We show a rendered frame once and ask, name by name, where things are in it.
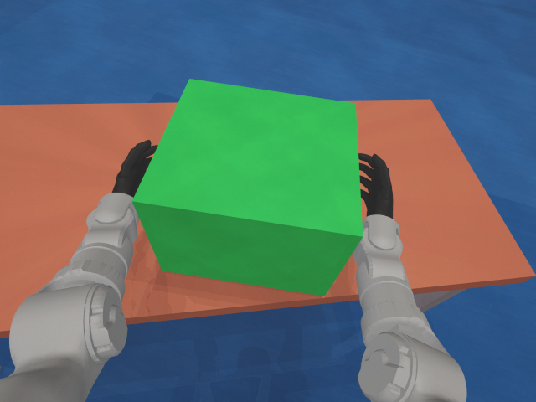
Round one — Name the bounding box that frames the table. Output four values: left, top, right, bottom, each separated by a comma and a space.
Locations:
0, 100, 536, 369

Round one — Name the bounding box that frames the robot right upper arm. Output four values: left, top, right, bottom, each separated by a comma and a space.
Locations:
358, 331, 466, 402

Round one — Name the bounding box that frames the robot right hand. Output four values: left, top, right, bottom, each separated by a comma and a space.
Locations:
358, 153, 393, 219

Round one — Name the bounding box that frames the robot left hand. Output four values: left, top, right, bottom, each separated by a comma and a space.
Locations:
112, 140, 158, 198

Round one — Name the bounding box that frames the robot right forearm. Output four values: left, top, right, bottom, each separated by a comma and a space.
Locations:
353, 214, 450, 355

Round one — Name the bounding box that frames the carton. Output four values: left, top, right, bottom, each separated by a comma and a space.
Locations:
132, 79, 363, 296

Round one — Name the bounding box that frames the robot left forearm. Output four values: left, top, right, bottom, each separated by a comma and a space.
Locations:
9, 193, 139, 366

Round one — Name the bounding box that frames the robot left upper arm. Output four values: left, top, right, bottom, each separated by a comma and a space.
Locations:
0, 283, 127, 402

